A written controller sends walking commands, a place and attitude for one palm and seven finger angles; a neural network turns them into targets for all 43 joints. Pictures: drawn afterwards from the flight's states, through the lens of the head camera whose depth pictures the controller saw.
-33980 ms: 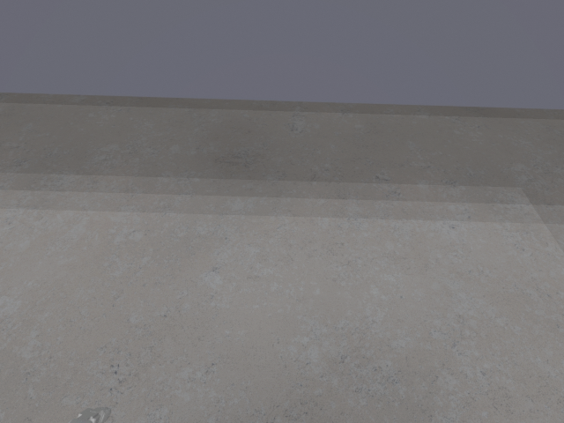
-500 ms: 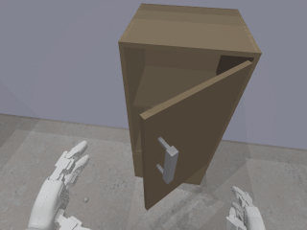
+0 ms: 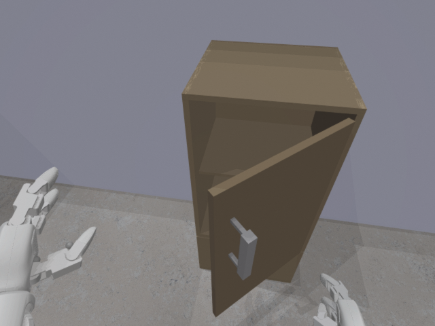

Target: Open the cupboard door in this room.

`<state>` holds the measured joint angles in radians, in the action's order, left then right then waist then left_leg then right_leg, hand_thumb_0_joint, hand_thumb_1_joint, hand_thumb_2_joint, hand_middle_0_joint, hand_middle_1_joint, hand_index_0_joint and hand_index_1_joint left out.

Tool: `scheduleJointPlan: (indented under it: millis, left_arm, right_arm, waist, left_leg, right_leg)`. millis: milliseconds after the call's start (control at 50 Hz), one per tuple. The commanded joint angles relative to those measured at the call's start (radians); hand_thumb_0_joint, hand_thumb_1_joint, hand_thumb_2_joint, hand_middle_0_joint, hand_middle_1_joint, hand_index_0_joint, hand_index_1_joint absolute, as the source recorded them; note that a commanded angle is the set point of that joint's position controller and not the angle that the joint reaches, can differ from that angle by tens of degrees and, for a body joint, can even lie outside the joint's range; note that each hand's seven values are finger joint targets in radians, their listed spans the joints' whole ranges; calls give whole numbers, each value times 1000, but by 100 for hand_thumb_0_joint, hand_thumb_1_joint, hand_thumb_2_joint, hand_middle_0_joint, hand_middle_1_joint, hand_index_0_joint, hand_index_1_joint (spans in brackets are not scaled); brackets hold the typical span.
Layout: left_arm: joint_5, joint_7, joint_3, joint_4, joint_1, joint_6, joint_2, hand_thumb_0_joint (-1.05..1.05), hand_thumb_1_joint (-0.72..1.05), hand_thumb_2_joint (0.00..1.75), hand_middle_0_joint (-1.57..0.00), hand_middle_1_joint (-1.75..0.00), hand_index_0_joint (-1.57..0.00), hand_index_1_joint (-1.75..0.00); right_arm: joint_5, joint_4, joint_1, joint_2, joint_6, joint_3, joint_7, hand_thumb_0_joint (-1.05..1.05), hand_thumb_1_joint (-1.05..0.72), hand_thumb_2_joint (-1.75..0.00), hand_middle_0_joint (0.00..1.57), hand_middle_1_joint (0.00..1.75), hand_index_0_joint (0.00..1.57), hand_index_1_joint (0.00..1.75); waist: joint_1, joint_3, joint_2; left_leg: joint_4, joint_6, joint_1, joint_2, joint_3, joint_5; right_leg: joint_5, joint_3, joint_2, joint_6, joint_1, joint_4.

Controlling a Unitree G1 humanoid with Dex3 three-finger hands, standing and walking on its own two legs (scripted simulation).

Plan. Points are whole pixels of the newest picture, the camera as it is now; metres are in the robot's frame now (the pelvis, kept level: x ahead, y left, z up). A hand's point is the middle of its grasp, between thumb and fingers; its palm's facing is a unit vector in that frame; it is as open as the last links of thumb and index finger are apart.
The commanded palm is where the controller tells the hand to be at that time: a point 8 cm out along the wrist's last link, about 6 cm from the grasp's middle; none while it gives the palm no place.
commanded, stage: draw the hand back to the body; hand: left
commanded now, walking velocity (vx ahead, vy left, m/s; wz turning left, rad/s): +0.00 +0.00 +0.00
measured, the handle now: (239, 249) +0.29 -0.01 -0.02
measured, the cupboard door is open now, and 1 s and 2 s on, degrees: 44 44 44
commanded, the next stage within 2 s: step back with the hand held close in 0.50 s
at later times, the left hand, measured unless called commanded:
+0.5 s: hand (63, 231) +0.19 +0.24 +0.17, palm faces +0.45 -0.81 -0.37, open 7.5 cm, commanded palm +0.14 +0.28 +0.19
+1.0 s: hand (58, 237) +0.18 +0.24 +0.16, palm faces +0.34 -0.79 -0.50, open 7.4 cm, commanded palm +0.12 +0.29 +0.19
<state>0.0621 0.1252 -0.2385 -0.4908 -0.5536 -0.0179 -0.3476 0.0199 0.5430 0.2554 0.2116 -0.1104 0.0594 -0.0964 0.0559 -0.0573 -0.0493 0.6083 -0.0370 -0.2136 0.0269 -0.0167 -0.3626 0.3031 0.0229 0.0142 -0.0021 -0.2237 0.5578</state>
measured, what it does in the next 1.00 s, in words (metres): stands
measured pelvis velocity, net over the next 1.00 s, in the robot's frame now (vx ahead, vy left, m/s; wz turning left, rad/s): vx -0.03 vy -0.01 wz -0.03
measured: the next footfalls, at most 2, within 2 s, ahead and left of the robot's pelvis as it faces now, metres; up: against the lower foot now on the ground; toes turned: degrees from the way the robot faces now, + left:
right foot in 1.92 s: -0.27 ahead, -0.10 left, +0.00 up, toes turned -2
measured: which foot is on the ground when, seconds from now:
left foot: down 0.00-1.00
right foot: down 0.00-1.00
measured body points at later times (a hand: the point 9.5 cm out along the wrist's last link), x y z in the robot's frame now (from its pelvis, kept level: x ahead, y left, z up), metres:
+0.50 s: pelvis +0.00 -0.02 +0.01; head -0.03 -0.03 +0.46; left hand +0.16 +0.28 +0.19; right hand +0.19 -0.24 -0.07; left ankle -0.02 +0.09 -0.73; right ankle +0.00 -0.12 -0.73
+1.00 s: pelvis -0.03 -0.01 +0.01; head -0.02 -0.01 +0.46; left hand +0.16 +0.28 +0.19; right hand +0.14 -0.27 -0.06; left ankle -0.02 +0.09 -0.73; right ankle +0.00 -0.12 -0.73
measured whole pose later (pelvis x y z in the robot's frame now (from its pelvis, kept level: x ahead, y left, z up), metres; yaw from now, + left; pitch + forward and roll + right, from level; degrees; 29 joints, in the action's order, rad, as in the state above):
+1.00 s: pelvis -0.03 -0.01 +0.01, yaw -2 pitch +0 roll -1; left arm 0.05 0.13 -0.39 -0.47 -0.57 -0.15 -0.42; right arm 0.02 0.56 0.18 0.24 0.00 -0.03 -0.08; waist -0.01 0.02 -0.02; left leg 0.46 -0.02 -0.22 0.01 0.01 -0.24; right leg 0.17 -0.01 0.03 -0.01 -0.25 0.42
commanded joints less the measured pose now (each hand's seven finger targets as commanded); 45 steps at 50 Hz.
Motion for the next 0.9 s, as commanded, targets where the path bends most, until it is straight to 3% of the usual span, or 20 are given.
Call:
scheduleJointPlan:
  millis: [0, 100, 140, 160, 260, 300, 400, 440, 540, 580, 600, 620, 640, 680, 700, 740, 820, 880]
  left_arm:
    - [7, 13, -180, -193, 117, -83, -180, 0, 73, 82, -19, -30, -19, -30]
    - [16, 16, -247, -177, 192, -101, -215, 0, 90, 90, -20, -30, -20, -30]
    - [18, 6, -190, -115, 152, -97, -144, 0, 90, 90, -20, -30, -20, -30]
    - [19, 3, -181, -112, 149, -98, -142, 0, 90, 90, -20, -30, -20, -30]
    - [14, 2, -202, -152, 163, -108, -177, 0, 90, 90, -20, -30, -20, -30]
    - [10, 6, -226, -183, 177, -111, -207, 0, 90, 90, -20, -30, -20, -30]
    - [9, 7, -223, -170, 184, -114, -200, 0, 90, 90, -20, -30, -20, -30]
    - [13, 6, -214, -141, 170, -112, -183, 0, 90, 90, -20, -30, -20, -30]
    - [13, 0, -199, -125, 172, -114, -170, 0, 90, 90, -20, -30, -20, -30]
    - [13, 0, -203, -120, 162, -117, -171, 0, 90, 90, -20, -30, -20, -30]
    - [10, 5, -218, -113, 223, -116, -198, 0, 90, 90, -20, -30, -20, -30]
    - [0, 12, -327, -138, 292, -158, -294, 0, 90, 90, -20, -30, -20, -30]
    - [-1, 2, -284, -57, 203, -165, -229, 0, 90, 90, -20, -30, -20, -30]
    - [-10, -3, -246, -64, 145, -181, -197, 0, 90, 90, -20, -30, -20, -30]
    - [-13, -2, -251, -107, 149, -194, -208, 0, 90, 90, -20, -30, -20, -30]
    - [-14, 5, -250, -114, 90, -196, -204, 0, 90, 90, -20, -30, -20, -30]
    - [-12, 20, -290, -146, 35, -193, -238, 0, 90, 90, -20, -30, -20, -30]
    - [-10, 27, -310, -160, 4, -195, -250, 0, 90, 90, -20, -30, -20, -30]
  right_arm:
    - [-4, -141, -152, 117, -62, -53, -4, 0, -90, -90, 20, 30, 20, 30]
    - [-1, -112, -168, 118, -63, -60, -3, 0, -90, -90, 20, 30, 20, 30]
    - [-4, -104, -166, 116, -60, -59, 4, 0, -90, -90, 20, 30, 20, 30]
    - [-4, -105, -169, 120, -58, -63, 7, 0, -90, -90, 20, 30, 20, 30]
    - [-8, -101, -180, 123, -54, -71, 10, 0, -90, -90, 20, 30, 20, 30]
    - [-10, -96, -187, 124, -59, -70, 7, 0, -90, -90, 20, 30, 20, 30]
    - [-8, -87, -192, 115, -68, -69, 3, 0, -90, -90, 20, 30, 20, 30]
    - [-10, -85, -190, 110, -66, -68, 4, 0, -90, -90, 20, 30, 20, 30]
    - [-10, -81, -195, 113, -61, -72, 8, 0, -90, -90, 20, 30, 20, 30]
    - [-11, -78, -194, 110, -62, -74, 9, 0, -90, -90, 20, 30, 20, 30]
    - [-11, -71, -195, 119, -62, -74, 5, 0, -90, -90, 20, 30, 20, 30]
    - [-4, -101, -167, 144, -44, -83, 8, 0, -90, -90, 20, 30, 20, 30]
    - [-10, -80, -170, 132, -28, -86, 10, 0, -90, -90, 20, 30, 20, 30]
    - [-17, -88, -176, 139, -6, -91, 19, 0, -90, -90, 20, 30, 20, 30]
    - [-19, -92, -180, 144, -2, -96, 18, 0, -90, -90, 20, 30, 20, 30]
    - [-18, -104, -178, 141, 11, -99, 18, 0, -90, -90, 20, 30, 20, 30]
    - [-12, -125, -181, 137, 39, -109, 13, 0, -90, -90, 20, 30, 20, 30]
    - [-7, -139, -182, 136, 56, -115, 10, 0, -90, -90, 20, 30, 20, 30]
  waist:
    - [9, -1, -9]
    - [11, 7, -50]
    - [3, 39, -29]
    - [3, 38, -8]
    - [11, -14, -2]
    - [16, -28, -32]
    - [13, 11, -55]
    - [10, 23, -8]
    - [8, 25, -25]
    - [9, 19, -6]
    - [6, 25, -7]
    - [-42, 90, 37]
    - [-47, 62, 71]
    - [-50, 31, 53]
    - [-47, 0, 10]
    - [-48, -52, -11]
    - [-46, -107, 7]
    - [-47, -113, 17]
  left_leg:
    - [-171, 35, -29, -52, -28, 279]
    - [-196, 31, 5, -47, -14, 261]
    - [-203, 29, 11, -47, -11, 267]
    - [-208, 26, 12, -48, -10, 266]
    - [-210, 19, 41, -43, 2, 298]
    - [-208, 19, 52, -40, 2, 310]
    - [-217, 21, 65, -38, 7, 290]
    - [-222, 20, 62, -38, 7, 287]
    - [-225, 17, 75, -38, 13, 283]
    - [-225, 15, 80, -37, 16, 275]
    - [-227, 15, 77, -36, 14, 272]
    - [-192, 1, 22, -48, -10, 199]
    - [-167, -2, 49, -40, -14, 194]
    - [-163, 3, 52, -40, -9, 230]
    - [-174, 8, 47, -44, -11, 274]
    - [-190, 10, 56, -56, -5, 351]
    - [-196, 18, 15, -71, -11, 450]
    - [-197, 16, -21, -77, -12, 448]
  right_leg:
    - [-196, 10, -9, -31, 83, -108]
    - [-195, -3, -9, -31, 103, -147]
    - [-196, 2, -10, -26, 92, -154]
    - [-196, 1, -11, -24, 99, -157]
    - [-240, -9, -13, -22, 138, -170]
    - [-256, -12, -12, -25, 153, -177]
    - [-235, -17, -10, -25, 135, -202]
    - [-234, -14, -9, -21, 132, -202]
    - [-229, -21, -10, -18, 131, -214]
    - [-219, -23, -11, -16, 133, -223]
    - [-216, -23, -10, -18, 131, -229]
    - [-250, -141, -55, -17, 35, -288]
    - [-257, -150, -77, -22, 29, -302]
    - [-297, -145, -88, -23, 34, -294]
    - [-363, -123, -88, -26, 71, -265]
    - [-445, -104, -78, -17, 103, -219]
    - [-535, -78, -67, -10, 161, -161]
    - [-546, -78, -60, -5, 163, -135]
